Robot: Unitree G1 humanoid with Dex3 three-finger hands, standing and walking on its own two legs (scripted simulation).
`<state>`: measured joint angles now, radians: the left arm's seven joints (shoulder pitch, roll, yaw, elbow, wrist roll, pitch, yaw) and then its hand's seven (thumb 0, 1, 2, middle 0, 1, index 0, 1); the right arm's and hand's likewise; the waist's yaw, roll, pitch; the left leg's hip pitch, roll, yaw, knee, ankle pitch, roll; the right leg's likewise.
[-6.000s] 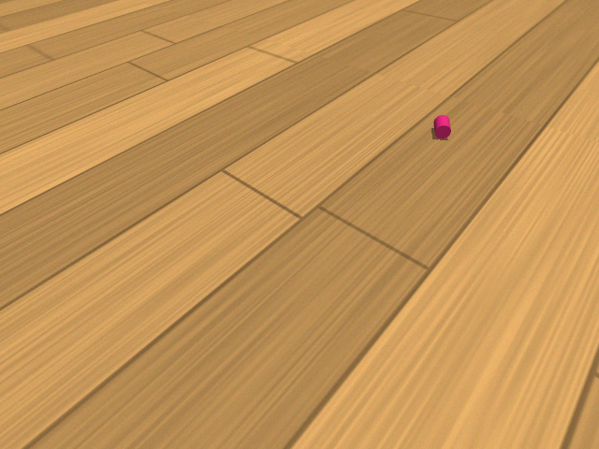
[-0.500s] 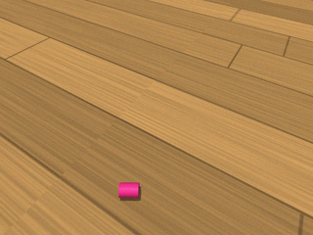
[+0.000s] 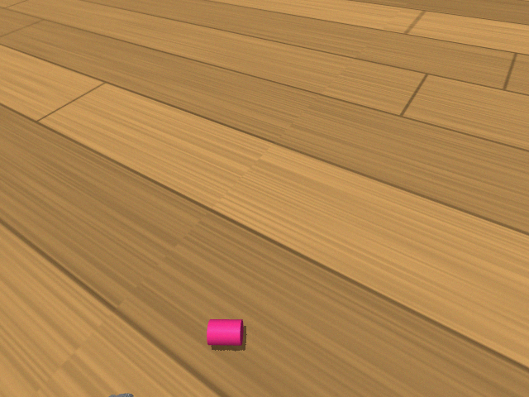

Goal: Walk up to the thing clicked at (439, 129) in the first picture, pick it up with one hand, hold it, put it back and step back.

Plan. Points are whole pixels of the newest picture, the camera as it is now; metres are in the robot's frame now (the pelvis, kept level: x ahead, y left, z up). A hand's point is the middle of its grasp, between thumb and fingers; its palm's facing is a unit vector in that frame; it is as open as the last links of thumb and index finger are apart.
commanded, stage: walk up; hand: left
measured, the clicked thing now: (225, 332) +0.48 +0.24 -0.71
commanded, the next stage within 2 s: stand in 0.94 s
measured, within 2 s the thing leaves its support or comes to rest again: neither
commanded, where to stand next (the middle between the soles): +0.09 -0.01 m, yaw +1 degrees
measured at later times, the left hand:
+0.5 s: hand out of the picture +0.10 +0.26 -0.14, palm faces +0.00 -0.95 -0.32, open 7.4 cm
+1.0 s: hand out of the picture +0.10 +0.26 -0.14, palm faces +0.01 -0.95 -0.32, open 7.4 cm
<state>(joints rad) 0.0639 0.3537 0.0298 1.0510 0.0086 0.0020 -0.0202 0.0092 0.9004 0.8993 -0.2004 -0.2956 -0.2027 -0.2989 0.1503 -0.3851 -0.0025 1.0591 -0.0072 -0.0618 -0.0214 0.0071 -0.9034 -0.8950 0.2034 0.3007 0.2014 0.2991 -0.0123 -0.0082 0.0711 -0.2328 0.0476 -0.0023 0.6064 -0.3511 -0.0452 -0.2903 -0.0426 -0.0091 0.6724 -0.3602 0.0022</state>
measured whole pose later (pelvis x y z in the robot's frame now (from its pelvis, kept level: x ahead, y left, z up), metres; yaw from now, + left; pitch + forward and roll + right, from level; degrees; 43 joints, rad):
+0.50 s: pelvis +0.00 +0.00 +0.01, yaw +0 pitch -2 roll +0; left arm 0.05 0.36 0.04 1.09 0.01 0.02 -0.03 0.01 0.90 0.90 -0.20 -0.30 -0.20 -0.30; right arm 0.13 -0.38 0.00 1.11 -0.02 -0.04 -0.02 0.01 -0.90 -0.90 0.20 0.30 0.20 0.30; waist 0.00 -0.02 0.07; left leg -0.17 0.06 0.00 0.49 -0.29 -0.05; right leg -0.21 -0.03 -0.02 0.53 -0.29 0.01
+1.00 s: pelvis +0.00 +0.01 +0.02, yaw +0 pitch -2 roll +0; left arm 0.06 0.34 0.03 1.11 0.01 0.01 -0.02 0.01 0.90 0.90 -0.20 -0.30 -0.20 -0.30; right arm 0.10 -0.37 0.00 1.11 -0.02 -0.03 -0.01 0.01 -0.90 -0.90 0.20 0.30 0.20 0.30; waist 0.00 0.00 0.07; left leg -0.13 0.06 -0.01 0.41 -0.25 -0.06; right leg -0.16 -0.03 -0.03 0.43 -0.24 0.01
